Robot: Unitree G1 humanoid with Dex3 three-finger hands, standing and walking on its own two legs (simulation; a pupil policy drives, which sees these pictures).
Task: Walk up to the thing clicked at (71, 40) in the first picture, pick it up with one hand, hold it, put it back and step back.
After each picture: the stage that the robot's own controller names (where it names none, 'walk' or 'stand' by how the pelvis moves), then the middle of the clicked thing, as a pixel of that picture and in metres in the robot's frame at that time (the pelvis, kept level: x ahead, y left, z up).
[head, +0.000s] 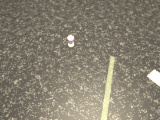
stand; (70, 41) +1.32 +0.17 -0.72
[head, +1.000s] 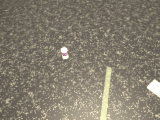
walk; (64, 53) +1.18 +0.30 -0.71
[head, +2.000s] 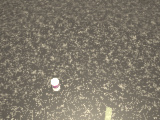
walk; (55, 84) +0.72 +0.31 -0.71
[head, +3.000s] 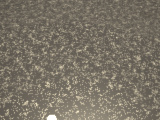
walk; out of the picture +0.41 +0.21 -0.70
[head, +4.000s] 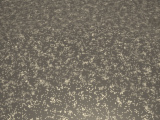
stand; out of the picture +0.28 +0.20 -0.72
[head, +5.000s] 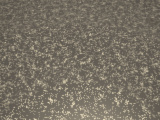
stand; out of the picture +0.27 +0.20 -0.73
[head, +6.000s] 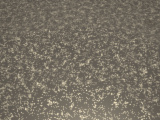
stand; out of the picture +0.27 +0.21 -0.73
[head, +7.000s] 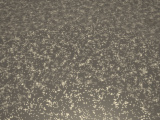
stand; out of the picture +0.26 +0.22 -0.73
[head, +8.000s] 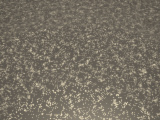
go down; out of the picture +0.26 +0.21 -0.73
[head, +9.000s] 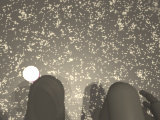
go down; (32, 75) +0.35 +0.24 -0.36
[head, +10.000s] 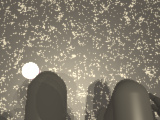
go down; (32, 72) +0.34 +0.25 -0.30
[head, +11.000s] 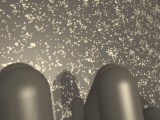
close in; out of the picture +0.32 +0.27 -0.22
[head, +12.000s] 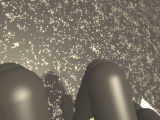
close; out of the picture +0.33 +0.28 -0.21
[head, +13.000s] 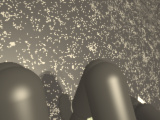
lift; out of the picture +0.32 +0.29 -0.21
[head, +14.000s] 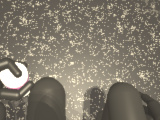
lift; (17, 81) +0.29 +0.24 -0.05
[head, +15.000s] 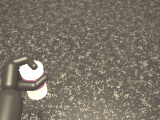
lift; (34, 80) +0.33 +0.18 +0.05
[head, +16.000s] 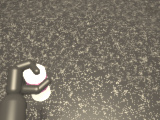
hold; (38, 83) +0.33 +0.17 +0.01
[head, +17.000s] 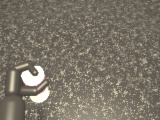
hold; (36, 84) +0.32 +0.18 +0.01
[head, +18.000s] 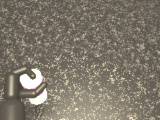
crouch; (34, 87) +0.33 +0.18 -0.04
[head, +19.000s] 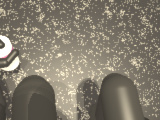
lower; (4, 54) +0.40 +0.25 -0.11
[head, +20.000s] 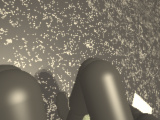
lower; out of the picture +0.37 +0.30 -0.22
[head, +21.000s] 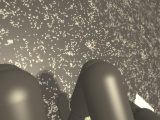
lower; out of the picture +0.35 +0.30 -0.21
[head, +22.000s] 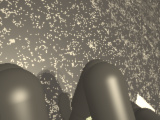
lower; out of the picture +0.35 +0.30 -0.21
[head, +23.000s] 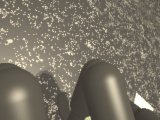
lower; out of the picture +0.34 +0.31 -0.21
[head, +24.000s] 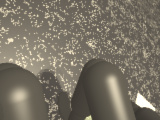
open; out of the picture +0.33 +0.28 -0.22
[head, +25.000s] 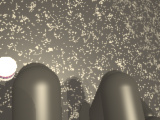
stand; (5, 69) +0.33 +0.26 -0.25
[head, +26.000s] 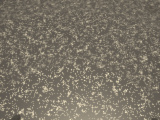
stand; out of the picture +0.29 +0.20 -0.63
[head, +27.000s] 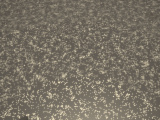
stand; out of the picture +0.30 +0.21 -0.66
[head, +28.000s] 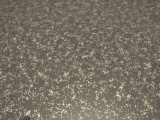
stand; out of the picture +0.30 +0.20 -0.67
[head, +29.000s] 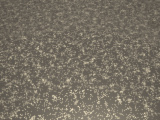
stand; out of the picture +0.33 +0.19 -0.72
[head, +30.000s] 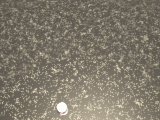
walk; (62, 109) +0.40 +0.17 -0.70
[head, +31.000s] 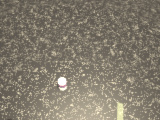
walk; (62, 84) +0.63 +0.16 -0.69
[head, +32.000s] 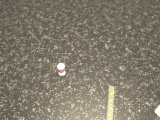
stand; (61, 69) +0.90 +0.26 -0.70
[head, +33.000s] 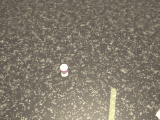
stand; (64, 70) +0.91 +0.21 -0.72
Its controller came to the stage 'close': yes
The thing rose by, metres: 0.71
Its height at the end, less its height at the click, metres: +0.00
